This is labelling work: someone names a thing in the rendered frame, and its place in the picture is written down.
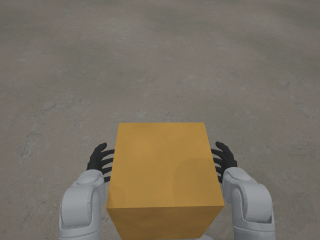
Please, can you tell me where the carton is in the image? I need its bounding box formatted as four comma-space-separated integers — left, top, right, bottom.
106, 122, 225, 240

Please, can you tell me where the left robot hand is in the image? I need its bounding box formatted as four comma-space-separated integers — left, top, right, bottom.
86, 142, 115, 183

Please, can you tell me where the robot right forearm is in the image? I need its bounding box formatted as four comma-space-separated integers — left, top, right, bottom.
222, 167, 276, 240

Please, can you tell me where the right robot hand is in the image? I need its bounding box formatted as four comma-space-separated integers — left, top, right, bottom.
211, 141, 238, 184

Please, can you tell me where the robot left forearm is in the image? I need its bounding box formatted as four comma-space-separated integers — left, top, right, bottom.
58, 169, 106, 240

